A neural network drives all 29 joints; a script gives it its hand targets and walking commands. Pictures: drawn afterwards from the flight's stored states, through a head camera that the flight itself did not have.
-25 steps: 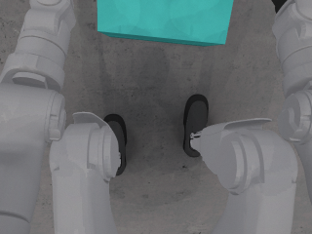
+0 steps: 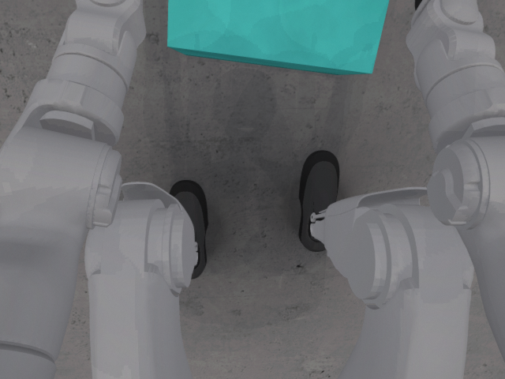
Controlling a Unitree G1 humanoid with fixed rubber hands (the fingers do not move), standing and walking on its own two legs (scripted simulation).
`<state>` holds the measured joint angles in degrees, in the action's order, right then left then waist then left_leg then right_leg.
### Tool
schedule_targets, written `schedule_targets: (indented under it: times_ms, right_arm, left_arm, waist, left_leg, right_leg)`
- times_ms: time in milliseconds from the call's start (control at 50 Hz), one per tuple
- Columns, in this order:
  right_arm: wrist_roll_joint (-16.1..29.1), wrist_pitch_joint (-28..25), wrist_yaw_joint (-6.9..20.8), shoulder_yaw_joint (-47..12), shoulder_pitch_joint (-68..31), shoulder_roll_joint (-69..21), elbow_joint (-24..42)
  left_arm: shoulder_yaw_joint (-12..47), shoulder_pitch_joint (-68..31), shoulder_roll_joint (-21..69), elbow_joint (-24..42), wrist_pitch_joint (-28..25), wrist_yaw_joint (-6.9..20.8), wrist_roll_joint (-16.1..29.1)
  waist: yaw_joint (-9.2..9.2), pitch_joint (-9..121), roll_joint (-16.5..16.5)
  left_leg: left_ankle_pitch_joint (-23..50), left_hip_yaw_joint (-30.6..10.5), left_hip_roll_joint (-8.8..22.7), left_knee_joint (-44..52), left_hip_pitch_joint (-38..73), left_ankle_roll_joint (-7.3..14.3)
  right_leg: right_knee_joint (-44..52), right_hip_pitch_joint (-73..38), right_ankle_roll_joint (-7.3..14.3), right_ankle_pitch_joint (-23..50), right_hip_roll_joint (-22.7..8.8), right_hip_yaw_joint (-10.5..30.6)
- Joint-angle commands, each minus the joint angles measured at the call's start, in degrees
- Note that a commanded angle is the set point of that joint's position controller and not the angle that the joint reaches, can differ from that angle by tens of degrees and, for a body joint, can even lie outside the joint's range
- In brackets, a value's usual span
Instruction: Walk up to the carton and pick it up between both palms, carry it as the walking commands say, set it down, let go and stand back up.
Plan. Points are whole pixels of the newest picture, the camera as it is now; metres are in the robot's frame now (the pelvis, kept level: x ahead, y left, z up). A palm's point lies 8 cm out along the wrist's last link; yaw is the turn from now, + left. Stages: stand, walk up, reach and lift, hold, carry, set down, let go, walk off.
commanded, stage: reach and lift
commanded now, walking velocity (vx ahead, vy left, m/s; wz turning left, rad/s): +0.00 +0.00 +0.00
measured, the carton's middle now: (274, 5) +0.52 -0.04 -0.29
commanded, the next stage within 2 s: none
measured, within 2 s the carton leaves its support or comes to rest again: leaves its support in 0.60 s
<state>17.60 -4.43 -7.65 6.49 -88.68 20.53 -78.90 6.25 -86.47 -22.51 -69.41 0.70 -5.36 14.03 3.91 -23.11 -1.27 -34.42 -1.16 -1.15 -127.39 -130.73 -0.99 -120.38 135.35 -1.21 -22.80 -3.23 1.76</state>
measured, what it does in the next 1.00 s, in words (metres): stands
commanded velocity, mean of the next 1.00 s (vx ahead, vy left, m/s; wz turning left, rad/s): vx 0.00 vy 0.00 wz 0.00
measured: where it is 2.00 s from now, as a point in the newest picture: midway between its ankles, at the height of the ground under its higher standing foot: (253, 231)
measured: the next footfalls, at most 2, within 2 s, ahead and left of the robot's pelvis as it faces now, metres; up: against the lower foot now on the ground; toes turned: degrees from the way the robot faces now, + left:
none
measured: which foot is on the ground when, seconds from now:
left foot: down 0.00-1.00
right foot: down 0.00-1.00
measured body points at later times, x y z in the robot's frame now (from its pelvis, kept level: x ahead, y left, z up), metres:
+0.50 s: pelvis +0.01 +0.00 +0.00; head +0.38 +0.00 +0.23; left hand +0.56 +0.13 -0.21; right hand +0.54 -0.23 -0.20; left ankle +0.10 +0.12 -0.33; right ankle +0.15 -0.14 -0.33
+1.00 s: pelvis +0.00 +0.00 +0.00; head +0.36 +0.00 +0.27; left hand +0.57 +0.13 -0.16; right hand +0.54 -0.23 -0.15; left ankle +0.10 +0.12 -0.33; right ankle +0.15 -0.14 -0.33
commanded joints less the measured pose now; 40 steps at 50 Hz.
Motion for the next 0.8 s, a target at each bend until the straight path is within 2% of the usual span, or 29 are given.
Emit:
schedule_targets:
  times_ms: [0, 100, 240, 380, 480, 620, 700, 780]
  right_arm:
    - [0.12, -1.05, 1.38, -1.23, -4.99, -4.31, 5.14]
    - [0.57, -0.78, 3.12, -3.12, -8.93, -11.49, 6.87]
    - [-0.85, 1.22, 8.84, -5.68, -16.62, -30.78, 11.22]
    - [-1.83, 3.68, 12.45, -5.34, -16.94, -38.57, 14.54]
    - [-1.18, 4.58, 13.53, -6.08, -16.59, -42.01, 16.72]
    - [-0.29, 5.59, 13.91, -7.59, -16.95, -46.27, 19.89]
    - [-0.67, 6.66, 14.00, -7.96, -17.10, -47.93, 21.20]
    - [-1.51, 7.85, 14.25, -8.23, -18.14, -48.95, 23.41]
  left_arm:
    - [1.75, -16.86, 5.33, 6.97, -1.67, 2.20, 0.01]
    - [2.48, -19.50, 13.22, 8.02, -1.74, 3.62, -0.99]
    - [3.84, -24.60, 33.47, 10.23, -0.41, 9.29, -3.20]
    - [1.93, -23.98, 40.27, 11.95, 1.10, 12.54, -4.93]
    - [2.29, -24.14, 43.02, 14.49, 1.67, 13.49, -4.69]
    - [5.52, -27.28, 46.03, 20.82, 1.76, 13.62, -2.48]
    - [6.81, -29.53, 46.78, 23.88, 2.00, 13.39, -1.62]
    - [6.60, -29.99, 48.33, 24.20, 2.94, 13.46, -1.81]
  waist:
    - [2.62, 62.52, 7.47]
    - [2.39, 62.12, 7.44]
    - [2.19, 60.34, 7.09]
    - [1.53, 59.07, 6.87]
    - [1.44, 61.40, 6.99]
    - [2.33, 68.39, 7.81]
    - [2.73, 71.86, 8.22]
    - [2.64, 74.20, 8.39]
  left_leg:
    - [13.96, 0.94, -0.75, 13.47, 24.43, -0.87]
    - [13.80, 0.98, -1.43, 13.38, 24.67, -0.56]
    - [12.83, 1.79, -2.84, 12.91, 21.65, 0.01]
    - [13.35, 3.08, -3.64, 12.12, 18.77, 0.49]
    - [14.81, 3.43, -3.80, 11.54, 18.92, 0.59]
    - [16.96, 3.97, -4.12, 11.16, 22.18, 0.22]
    - [16.43, 4.37, -4.30, 11.58, 23.97, 0.13]
    - [14.86, 4.78, -4.52, 12.35, 25.01, 0.32]
  right_leg:
    - [3.59, -38.74, 0.00, 15.09, 2.78, -3.04]
    - [3.59, -38.03, 0.15, 14.62, 3.45, -3.22]
    - [3.08, -36.32, 0.70, 13.58, 5.03, -4.12]
    - [2.50, -35.09, 0.90, 14.71, 5.49, -4.69]
    - [2.10, -35.81, 0.96, 16.49, 5.61, -4.83]
    - [2.06, -38.08, 0.86, 18.68, 5.88, -5.41]
    - [2.72, -38.91, 0.71, 18.14, 5.93, -5.81]
    - [3.73, -39.54, 0.46, 16.36, 6.01, -6.37]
